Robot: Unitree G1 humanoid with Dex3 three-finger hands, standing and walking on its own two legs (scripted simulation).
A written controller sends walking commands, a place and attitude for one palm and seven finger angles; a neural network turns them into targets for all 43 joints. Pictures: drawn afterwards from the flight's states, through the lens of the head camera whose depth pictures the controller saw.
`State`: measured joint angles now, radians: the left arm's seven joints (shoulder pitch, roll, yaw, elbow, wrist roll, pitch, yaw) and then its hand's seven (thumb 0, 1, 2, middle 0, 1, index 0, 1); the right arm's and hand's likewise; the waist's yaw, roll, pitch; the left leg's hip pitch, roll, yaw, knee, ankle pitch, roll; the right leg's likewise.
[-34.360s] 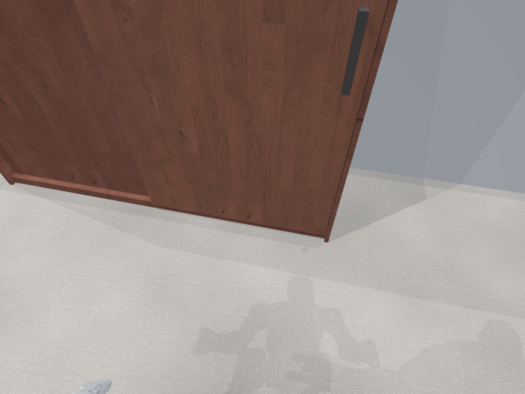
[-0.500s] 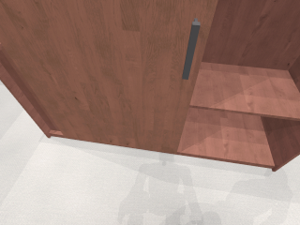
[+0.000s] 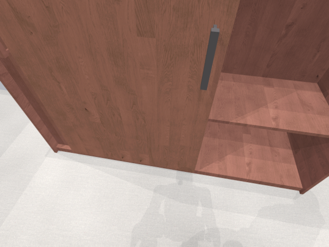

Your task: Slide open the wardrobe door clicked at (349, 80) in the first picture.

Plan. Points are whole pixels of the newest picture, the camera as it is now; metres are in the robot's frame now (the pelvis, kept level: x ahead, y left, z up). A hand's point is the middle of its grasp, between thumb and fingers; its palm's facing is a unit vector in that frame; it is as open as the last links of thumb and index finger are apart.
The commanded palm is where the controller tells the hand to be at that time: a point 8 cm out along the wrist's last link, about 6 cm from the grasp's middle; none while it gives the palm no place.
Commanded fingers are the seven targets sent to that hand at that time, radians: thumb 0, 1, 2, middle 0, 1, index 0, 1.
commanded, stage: let the arm hang, fingers relaxed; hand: right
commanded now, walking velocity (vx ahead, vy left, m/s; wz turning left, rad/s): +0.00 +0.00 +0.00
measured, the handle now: (208, 59) +0.66 -0.10 +0.12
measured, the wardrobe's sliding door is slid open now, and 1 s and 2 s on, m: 0.68 0.68 0.68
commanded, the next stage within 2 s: look to check the result in 0.02 s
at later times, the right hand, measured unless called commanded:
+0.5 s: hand out of the picture +0.02 -0.17 -0.18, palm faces +0.01 +0.98 -0.19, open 7.3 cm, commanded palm none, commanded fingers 0.00 -0.90 -0.90 0.20 0.30 0.20 0.30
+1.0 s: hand out of the picture +0.04 -0.18 -0.18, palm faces +0.01 +0.98 -0.20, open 7.3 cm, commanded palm none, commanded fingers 0.00 -0.90 -0.90 0.20 0.30 0.20 0.30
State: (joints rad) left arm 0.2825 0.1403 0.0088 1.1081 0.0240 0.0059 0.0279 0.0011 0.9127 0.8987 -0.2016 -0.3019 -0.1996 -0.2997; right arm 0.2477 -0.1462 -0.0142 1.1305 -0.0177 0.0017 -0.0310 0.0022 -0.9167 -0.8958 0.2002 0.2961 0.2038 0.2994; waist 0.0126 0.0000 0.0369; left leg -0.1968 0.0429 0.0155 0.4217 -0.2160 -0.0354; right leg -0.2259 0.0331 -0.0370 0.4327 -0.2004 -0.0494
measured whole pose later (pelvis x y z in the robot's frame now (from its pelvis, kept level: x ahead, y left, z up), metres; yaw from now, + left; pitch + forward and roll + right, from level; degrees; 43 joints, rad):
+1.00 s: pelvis +0.02 +0.00 +0.00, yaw +0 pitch -1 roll +0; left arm 0.22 0.17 0.00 1.13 0.02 0.00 0.03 0.00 0.91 0.90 -0.20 -0.30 -0.20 -0.30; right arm 0.21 -0.17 -0.01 1.15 -0.01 0.00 -0.03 0.00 -0.91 -0.90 0.20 0.30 0.20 0.30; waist 0.01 0.01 0.05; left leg -0.14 0.04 0.02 0.37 -0.22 -0.03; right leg -0.17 0.03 -0.03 0.39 -0.20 -0.04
